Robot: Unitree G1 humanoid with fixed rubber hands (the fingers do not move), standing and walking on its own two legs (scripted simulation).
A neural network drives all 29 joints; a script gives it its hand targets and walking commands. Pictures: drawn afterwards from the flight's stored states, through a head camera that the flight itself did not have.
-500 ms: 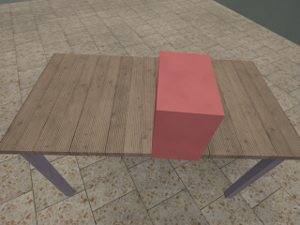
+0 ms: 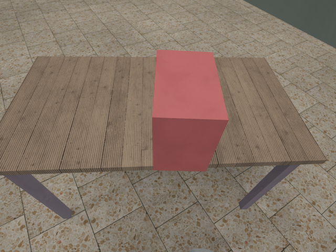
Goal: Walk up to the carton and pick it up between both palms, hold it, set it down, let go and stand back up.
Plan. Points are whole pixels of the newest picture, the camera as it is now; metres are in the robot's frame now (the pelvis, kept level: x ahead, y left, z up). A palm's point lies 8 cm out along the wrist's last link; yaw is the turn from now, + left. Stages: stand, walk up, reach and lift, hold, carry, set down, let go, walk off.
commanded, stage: walk up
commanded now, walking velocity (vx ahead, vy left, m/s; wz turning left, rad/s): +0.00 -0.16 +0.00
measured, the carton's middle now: (182, 112) +0.49 -0.05 +0.01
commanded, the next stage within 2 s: stand in 1.44 s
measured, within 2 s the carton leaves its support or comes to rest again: neither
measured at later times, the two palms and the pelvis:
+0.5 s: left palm out of the picture +0.02 +0.13 -0.15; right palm out of the picture -0.01 -0.29 -0.15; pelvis +0.01 -0.09 +0.00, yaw +1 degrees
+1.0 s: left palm out of the picture +0.01 +0.12 -0.15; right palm out of the picture -0.03 -0.30 -0.15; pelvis +0.03 -0.09 -0.01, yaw +0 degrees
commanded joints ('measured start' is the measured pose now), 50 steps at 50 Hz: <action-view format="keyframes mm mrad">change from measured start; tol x32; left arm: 1 -8 45 25 -101 20 -6 -18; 50 133 11 -21 -21 -40 -102 2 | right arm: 1 32 -178 -47 -37 0 2 -20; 50 41 -85 10 38 27 -40 31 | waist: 1 38 154 1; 6 86 373 -20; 12 54 -390 50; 26 101 170 3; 50 105 41 11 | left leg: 1 -49 315 -280 -227 -79 142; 15 -140 6 -64 349 -205 -5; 25 211 124 -166 -85 308 12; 40 93 69 -125 -131 103 19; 41 107 67 -116 -91 -454 32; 44 55 156 -282 -217 -691 75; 47 134 293 -407 -305 -406 140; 49 31 110 -116 -52 572 38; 50 43 91 -93 -18 405 13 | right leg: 1 -131 -79 94 219 46 31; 9 220 -6 -50 -540 300 55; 12 -96 -404 412 -750 -165 -142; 23 168 -202 158 -486 505 -114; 40 181 -111 93 -524 321 -43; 42 69 -93 93 -452 -375 -48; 47 -165 -80 -32 -171 44 3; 50 265 -120 66 -481 558 -21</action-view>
